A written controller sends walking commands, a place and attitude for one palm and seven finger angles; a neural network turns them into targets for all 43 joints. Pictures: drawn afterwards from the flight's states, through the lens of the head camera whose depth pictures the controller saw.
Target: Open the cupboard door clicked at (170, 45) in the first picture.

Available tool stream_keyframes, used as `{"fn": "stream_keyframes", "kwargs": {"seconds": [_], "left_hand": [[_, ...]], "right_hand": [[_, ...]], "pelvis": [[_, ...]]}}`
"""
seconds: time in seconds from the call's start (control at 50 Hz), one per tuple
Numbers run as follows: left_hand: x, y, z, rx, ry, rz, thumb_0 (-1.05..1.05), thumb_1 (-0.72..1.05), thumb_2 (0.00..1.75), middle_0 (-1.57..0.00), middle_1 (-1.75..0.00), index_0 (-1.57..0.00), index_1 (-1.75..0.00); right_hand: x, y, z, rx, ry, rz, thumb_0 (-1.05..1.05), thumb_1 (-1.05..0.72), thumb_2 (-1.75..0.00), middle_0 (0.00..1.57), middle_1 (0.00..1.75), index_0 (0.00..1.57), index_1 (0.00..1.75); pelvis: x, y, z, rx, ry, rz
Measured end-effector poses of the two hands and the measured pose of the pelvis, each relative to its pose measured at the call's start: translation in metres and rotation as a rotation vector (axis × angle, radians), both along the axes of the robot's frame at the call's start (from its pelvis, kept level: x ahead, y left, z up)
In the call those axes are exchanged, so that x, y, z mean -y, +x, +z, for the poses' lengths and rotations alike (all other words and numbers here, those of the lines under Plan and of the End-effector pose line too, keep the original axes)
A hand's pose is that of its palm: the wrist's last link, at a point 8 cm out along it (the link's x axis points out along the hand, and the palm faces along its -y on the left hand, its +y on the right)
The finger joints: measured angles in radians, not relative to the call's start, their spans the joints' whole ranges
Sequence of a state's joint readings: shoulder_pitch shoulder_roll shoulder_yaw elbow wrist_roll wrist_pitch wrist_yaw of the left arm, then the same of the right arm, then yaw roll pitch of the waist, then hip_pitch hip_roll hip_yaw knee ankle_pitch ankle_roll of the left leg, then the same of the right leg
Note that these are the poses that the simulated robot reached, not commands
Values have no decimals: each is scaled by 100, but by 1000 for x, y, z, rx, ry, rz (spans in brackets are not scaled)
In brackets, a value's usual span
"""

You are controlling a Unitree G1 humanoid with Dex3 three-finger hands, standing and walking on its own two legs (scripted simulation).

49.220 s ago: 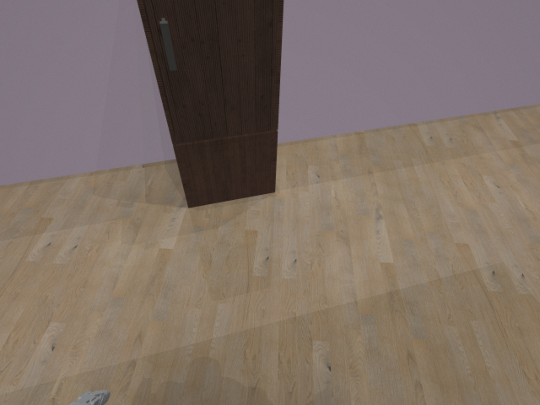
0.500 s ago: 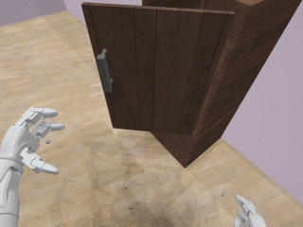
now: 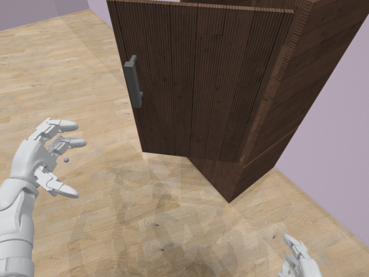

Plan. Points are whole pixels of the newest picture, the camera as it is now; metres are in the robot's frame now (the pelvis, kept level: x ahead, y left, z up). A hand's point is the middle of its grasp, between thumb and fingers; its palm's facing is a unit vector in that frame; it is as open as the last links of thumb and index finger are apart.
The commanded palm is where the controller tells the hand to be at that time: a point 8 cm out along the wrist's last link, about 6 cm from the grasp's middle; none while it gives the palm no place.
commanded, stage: move the hooked fingers beside the handle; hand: left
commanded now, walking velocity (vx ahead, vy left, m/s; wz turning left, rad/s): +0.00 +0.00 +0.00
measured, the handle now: (135, 82) +0.60 +0.19 +0.07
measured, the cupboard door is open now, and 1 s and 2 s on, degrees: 45 45 45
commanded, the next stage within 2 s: none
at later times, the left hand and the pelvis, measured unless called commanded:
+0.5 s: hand (84, 127) +0.40 +0.26 +0.09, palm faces -0.06 -1.00 -0.01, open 14.0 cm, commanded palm +0.39 +0.31 +0.09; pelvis +0.01 +0.01 +0.00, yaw -2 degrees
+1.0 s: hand (102, 103) +0.48 +0.25 +0.09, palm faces -0.08 -1.00 -0.02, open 14.0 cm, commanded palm +0.47 +0.30 +0.08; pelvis +0.01 +0.01 -0.02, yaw -2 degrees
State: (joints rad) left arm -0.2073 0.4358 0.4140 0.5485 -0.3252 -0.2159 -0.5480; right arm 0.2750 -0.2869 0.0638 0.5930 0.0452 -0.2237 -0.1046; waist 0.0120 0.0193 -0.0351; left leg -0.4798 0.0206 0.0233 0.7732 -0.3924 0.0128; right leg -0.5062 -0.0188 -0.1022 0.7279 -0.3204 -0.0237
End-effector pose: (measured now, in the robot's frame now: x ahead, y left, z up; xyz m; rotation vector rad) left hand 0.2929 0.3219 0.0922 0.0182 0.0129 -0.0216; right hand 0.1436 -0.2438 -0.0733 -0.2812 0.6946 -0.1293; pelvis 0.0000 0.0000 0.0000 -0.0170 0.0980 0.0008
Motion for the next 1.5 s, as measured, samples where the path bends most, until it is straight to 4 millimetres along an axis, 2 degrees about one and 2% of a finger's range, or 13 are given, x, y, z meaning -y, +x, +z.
{"fn": "stream_keyframes", "kwargs": {"seconds": [0.22, 0.44, 0.8, 0.9, 1.02, 1.16, 1.28, 1.4, 1.5], "left_hand": [[10, 56, 2, -15, -7, -37, -2, -50, 30, -30, -120, -31, -120], [4, 84, -3, -15, -3, -28, -2, -50, 30, -30, -120, -30, -120], [13, 140, 0, -4, -24, -51, -2, -50, 30, -30, -120, -31, -120], [13, 157, -7, -55, 5, -49, -2, -50, 30, -30, -120, -30, -120], [21, 179, -3, -11, -4, -55, -2, -50, 30, -30, -120, -30, -120], [29, 205, -2, -45, 6, -64, -2, -50, 30, -30, -120, -30, -120], [26, 224, -5, -53, -3, -36, -2, -50, 30, -30, -120, -31, -120], [20, 240, 0, -35, 4, -42, -2, -50, 30, -30, -120, -30, -120], [16, 254, -6, -77, -5, -48, -2, -50, 30, -30, -120, -30, -120]], "right_hand": [[11, -34, -8, -96, -16, -70, 1, -90, -90, 20, 30, 21, 30], [20, -73, -19, -258, -34, -127, 1, -90, -90, 20, 30, 20, 30], [13, -91, -26, -369, -31, -173, 1, -90, -90, 20, 30, 21, 30], [11, -102, -30, -421, -36, -184, 1, -90, -90, 20, 30, 21, 30], [12, -124, -35, -510, -44, -213, 1, -90, -90, 20, 30, 21, 30], [12, -149, -34, -593, -43, -261, 1, -90, -90, 20, 30, 21, 30], [10, -167, -31, -657, -44, -295, 1, -90, -90, 20, 30, 21, 30], [8, -179, -28, -720, -51, -319, 1, -90, -90, 20, 30, 21, 30], [6, -184, -26, -755, -63, -331, 1, -90, -90, 20, 30, 21, 30]], "pelvis": [[-1, 0, -2, -39, 4, -19], [-4, 5, -4, -81, 1, -29], [-11, 8, -9, -140, -7, -36], [-12, 7, -13, -162, -10, -31], [-13, 7, -16, -191, -14, -35], [-13, 11, -18, -222, -16, -42], [-12, 12, -20, -248, -19, -51], [-12, 15, -21, -275, -27, -52], [-14, 17, -23, -300, -35, -50]]}}
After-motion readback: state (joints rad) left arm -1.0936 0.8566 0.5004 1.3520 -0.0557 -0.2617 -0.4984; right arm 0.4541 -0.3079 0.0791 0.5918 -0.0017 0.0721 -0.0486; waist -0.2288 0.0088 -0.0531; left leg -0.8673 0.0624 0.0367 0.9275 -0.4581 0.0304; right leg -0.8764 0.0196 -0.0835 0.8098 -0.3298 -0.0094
